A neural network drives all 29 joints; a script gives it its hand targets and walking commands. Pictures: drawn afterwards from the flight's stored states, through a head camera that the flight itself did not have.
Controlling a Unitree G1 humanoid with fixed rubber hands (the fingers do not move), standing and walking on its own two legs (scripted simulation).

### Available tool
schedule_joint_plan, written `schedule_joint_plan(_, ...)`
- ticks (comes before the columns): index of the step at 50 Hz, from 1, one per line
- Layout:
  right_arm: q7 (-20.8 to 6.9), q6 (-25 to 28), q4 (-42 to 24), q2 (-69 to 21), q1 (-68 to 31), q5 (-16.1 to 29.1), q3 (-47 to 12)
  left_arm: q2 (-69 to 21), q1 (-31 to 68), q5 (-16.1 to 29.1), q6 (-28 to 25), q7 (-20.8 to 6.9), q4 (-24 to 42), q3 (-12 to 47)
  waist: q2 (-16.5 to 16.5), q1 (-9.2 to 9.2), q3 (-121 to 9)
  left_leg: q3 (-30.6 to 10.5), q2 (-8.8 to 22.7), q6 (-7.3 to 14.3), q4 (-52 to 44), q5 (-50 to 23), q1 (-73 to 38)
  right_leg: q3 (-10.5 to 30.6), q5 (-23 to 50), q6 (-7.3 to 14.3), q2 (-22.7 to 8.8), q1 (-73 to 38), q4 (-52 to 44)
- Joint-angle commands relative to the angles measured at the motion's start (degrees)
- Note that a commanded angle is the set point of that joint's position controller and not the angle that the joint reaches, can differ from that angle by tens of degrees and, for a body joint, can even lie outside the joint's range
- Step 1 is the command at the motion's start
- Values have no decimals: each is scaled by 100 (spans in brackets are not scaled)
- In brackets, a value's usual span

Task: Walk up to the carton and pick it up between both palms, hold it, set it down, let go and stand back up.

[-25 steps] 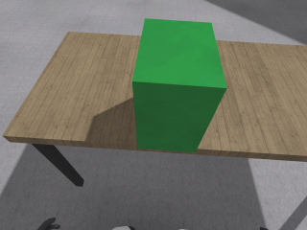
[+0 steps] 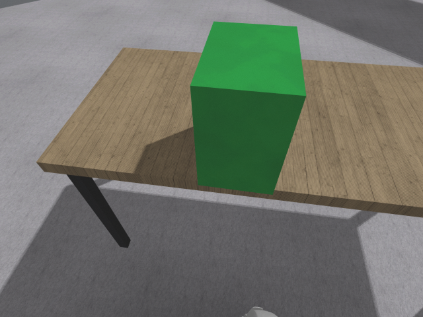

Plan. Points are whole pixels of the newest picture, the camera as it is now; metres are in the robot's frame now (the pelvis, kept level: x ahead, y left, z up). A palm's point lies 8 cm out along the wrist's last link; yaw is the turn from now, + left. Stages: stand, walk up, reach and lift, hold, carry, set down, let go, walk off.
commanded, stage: walk up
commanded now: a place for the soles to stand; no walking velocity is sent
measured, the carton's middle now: (244, 111) +0.56 -0.03 +0.08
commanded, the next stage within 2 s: reach and lift in 1.38 s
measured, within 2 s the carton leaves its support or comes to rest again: neither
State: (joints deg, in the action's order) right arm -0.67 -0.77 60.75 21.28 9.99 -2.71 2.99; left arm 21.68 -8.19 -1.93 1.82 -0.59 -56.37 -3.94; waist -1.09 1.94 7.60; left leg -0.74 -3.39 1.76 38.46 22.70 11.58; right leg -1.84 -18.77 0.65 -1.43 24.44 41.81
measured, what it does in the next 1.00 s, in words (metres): steps on the spot: left foot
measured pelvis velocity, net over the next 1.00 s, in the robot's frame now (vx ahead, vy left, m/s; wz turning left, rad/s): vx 0.05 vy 0.03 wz -0.08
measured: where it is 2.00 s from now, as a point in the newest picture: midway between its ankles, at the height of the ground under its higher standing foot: outside the picture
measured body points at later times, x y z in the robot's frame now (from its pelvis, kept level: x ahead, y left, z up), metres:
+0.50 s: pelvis +0.03 +0.02 +0.00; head +0.06 +0.01 +0.45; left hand +0.11 +0.34 -0.11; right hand +0.12 -0.31 -0.12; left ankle +0.10 +0.14 -0.72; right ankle +0.05 -0.12 -0.72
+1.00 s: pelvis +0.05 +0.03 +0.01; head +0.08 +0.03 +0.46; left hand +0.14 +0.33 -0.12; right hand +0.15 -0.29 -0.10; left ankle +0.10 +0.14 -0.72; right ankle +0.05 -0.12 -0.72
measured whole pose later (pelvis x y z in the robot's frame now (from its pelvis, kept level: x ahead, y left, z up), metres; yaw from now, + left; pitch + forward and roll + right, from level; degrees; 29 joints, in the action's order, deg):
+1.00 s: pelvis +0.05 +0.03 +0.01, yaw -4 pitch -3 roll +0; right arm -0.7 0.8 59.9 22.0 0.8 -0.1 1.7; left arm 21.6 -7.7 -0.1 -0.9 -0.5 -60.2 -1.1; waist -0.2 0.4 7.1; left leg 1.5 1.0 0.3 34.1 14.1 17.1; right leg 6.4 -17.8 -1.6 1.2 13.7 34.3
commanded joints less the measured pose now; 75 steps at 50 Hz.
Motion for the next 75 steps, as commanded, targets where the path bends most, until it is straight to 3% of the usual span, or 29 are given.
schedule_joint_plan(1, 156, 331, -816, 1559, -1113, -27, 239, 1226, -94, 123, -215, -47, 182, -330, 587, 45, 6, -2148, 1801, 938, -2577, 1441, 1257, 744, -470, -68, 60, -289, 839)
schedule_joint_plan(4, 103, 372, -674, 1447, -577, 28, 306, 1017, -63, 178, -302, -10, 198, -247, 1054, -92, -49, -1768, 1580, 863, -2076, -107, 419, 406, -494, -110, 16, -228, -125)
schedule_joint_plan(6, 72, 251, -773, 1395, -693, 92, 204, 932, -441, 114, -483, 58, 210, -272, 863, 272, -147, -1474, 1441, 619, -1258, -325, 966, 528, -67, 48, -36, -1416, -1674)
schedule_joint_plan(7, 32, 189, -692, 1295, -354, 101, 187, 1328, -816, 64, -586, 99, 50, -415, 431, 221, -224, -881, 909, 392, -406, -26, 1161, 1175, -501, 105, -124, -1805, -2287)
schedule_joint_plan(8, 50, 206, -726, 890, -104, 107, 134, 1618, -705, -56, -635, 131, 137, -390, -634, 44, 75, -323, 395, 18, 719, 169, 1933, 3015, -38, 433, -1016, -2087, -2611)
schedule_joint_plan(9, 72, 210, -776, 1031, 145, 61, 166, 1777, -414, 16, -641, 125, 301, -454, -348, -204, 199, 51, 206, -90, 1365, 879, 2406, 4017, -768, 1036, -1663, -1889, -2939)
schedule_joint_plan(10, 74, 237, -722, 1181, -118, 28, 235, 2079, -613, 83, -642, 129, 208, -557, -538, 117, 419, -330, 392, 100, 1818, 1430, 2565, 4493, -1086, 1667, -2217, -1411, -3021)
schedule_joint_plan(11, 88, 254, -700, 1329, -63, 55, 274, 2044, -691, 150, -619, 124, 233, -561, -181, 50, 768, -471, 626, 58, 1846, 1138, 2397, 4518, -855, 1735, -2208, -1051, -2986)
schedule_joint_plan(16, 78, 295, -792, 1170, -32, 268, 246, 1419, -410, 138, -724, 168, 400, -315, -265, -237, -551, -490, 765, 0, 1051, 368, 1311, 2557, 2796, 1023, -1497, -1559, -1939)
schedule_joint_plan(17, 100, 346, -833, 1155, 205, 257, 296, 1453, -318, 119, -670, 128, 521, -310, -592, -281, -760, -287, 673, 74, 722, 192, 1132, 2308, 2919, 1150, -1351, -1587, -1849)
schedule_joint_plan(21, 126, 376, -652, 1189, 465, 181, 278, 1045, 445, 247, -455, 125, 715, -72, -935, -541, -945, -116, 578, 30, -883, -1660, -829, 1081, 2219, 503, -592, -156, -779)
schedule_joint_plan(22, 182, 408, -624, 1437, 504, 143, 332, 733, 220, 312, -433, 133, 732, 52, -356, -600, -1028, -923, 1157, 168, -1432, -2074, -851, 948, 1390, 157, -103, 95, -283)
schedule_joint_plan(23, 208, 431, -850, 1857, 75, 111, 333, 746, -42, 348, -369, 154, 688, 43, 550, -438, -950, -2565, 2195, 628, -2056, -1360, -340, 922, 36, -96, 508, 208, 274)
schedule_joint_plan(24, 183, 413, -1009, 1859, -471, 160, 307, 1107, -231, 268, -281, 174, 436, -136, 226, -227, -806, -3068, 2618, 1171, -2329, -209, 323, 728, -1428, -117, 438, -201, 667)
schedule_joint_plan(25, 172, 389, -1112, 1983, -925, 95, 373, 1318, -589, 276, -255, 167, 334, -169, 412, 2, -640, -2831, 2565, 1327, -2221, 300, 1018, 871, -1308, 7, 145, -760, 618)
schedule_joint_plan(28, 104, 321, -1026, 1514, -1139, 171, 241, 1181, -837, 180, -351, 95, 56, -213, 814, 172, -807, -1385, 1660, 573, -1370, -627, 892, 719, -160, 203, 0, -1171, -893)
schedule_joint_plan(29, 105, 312, -942, 1425, -1027, 201, 207, 1162, -740, 160, -405, 97, 67, -201, 499, 115, -829, -1025, 1344, 347, -1021, -1024, 808, 1146, 571, 259, -120, -1185, -1294)
schedule_joint_plan(30, 92, 295, -894, 1340, -811, 262, 222, 1349, -530, 127, -409, 108, 178, -175, -39, -91, -938, -707, 1013, 172, -647, -652, 615, 1663, 364, 426, -292, -862, -1534)
schedule_joint_plan(32, 84, 251, -662, 1290, -643, 257, 201, 1368, 329, 159, -341, 79, 293, -135, 522, -362, -462, -492, 688, -26, -1028, 273, 514, 1855, 59, 550, -427, -252, -1561)
schedule_joint_plan(37, 75, 345, -628, 1611, -985, 165, 261, 1261, -287, 167, -306, 41, 63, -126, 889, -28, -709, -1830, 1971, 851, -1834, -94, 404, 698, -463, 112, 123, -512, -410)
schedule_joint_plan(39, 85, 321, -632, 1500, -1061, 170, 223, 1280, -421, 121, -358, 61, -120, -75, 343, -19, -867, -1564, 1787, 596, -1641, -327, 580, 925, 203, 294, -59, -1030, -994)
schedule_joint_plan(43, 57, 280, -531, 1251, -1135, 282, 154, 1342, 180, 183, -388, 77, 19, 16, 377, -256, -995, -503, 971, 71, -1181, -805, -214, 1515, 1122, 317, -420, -706, -1528)
schedule_joint_plan(48, 44, 260, -552, 1194, -1351, 312, 103, 1206, 64, 171, -412, 88, -24, 56, -60, -179, -1336, -475, 1079, 213, -823, -1856, -611, 1438, 1960, 293, -357, -821, -1562)
schedule_joint_plan(60, 19, 222, -86, 1242, -1282, 267, 96, 1157, 436, 180, -361, 67, -182, 139, -40, -355, -809, -445, 986, 4, -1764, -327, -493, 1435, 385, 242, -340, -553, -2106)
schedule_joint_plan(69, 31, 277, -207, 1177, -1281, 268, 18, 1166, 492, 145, -398, 97, -85, 109, -239, -265, -1084, -317, 1138, 109, -1585, -1768, -578, 1286, 1722, 157, -354, -1289, -1978)
schedule_joint_plan(70, -104, 1160, -639, 371, -3270, -644, 838, 984, 2503, 238, 573, 308, 1877, -67, 206, -137, -743, 631, 417, -225, -949, 171, 173, -221, -1118, 90, 141, 4, -1420)
schedule_joint_plan(71, -280, 1205, -465, 704, -2694, -546, 976, 762, 2751, 315, 1068, 382, 2113, 117, 180, -523, -498, 519, 517, -267, -521, 509, -383, -135, -1400, 317, 25, 739, -1265)
schedule_joint_plan(73, -399, 1090, -694, 960, -2148, -327, 795, 491, 2310, 222, 1779, 377, 2653, 202, -600, -506, -474, 457, 401, -243, 165, 120, -1494, -163, -1685, 431, -215, 1822, -1494)
schedule_joint_plan(75, -441, 1007, -739, 985, -1752, -44, 772, 318, 1869, 62, 2229, 294, 2969, 173, -62, -336, -954, 394, 558, -248, -26, -177, -1341, -203, -696, 369, -132, 1292, -1313)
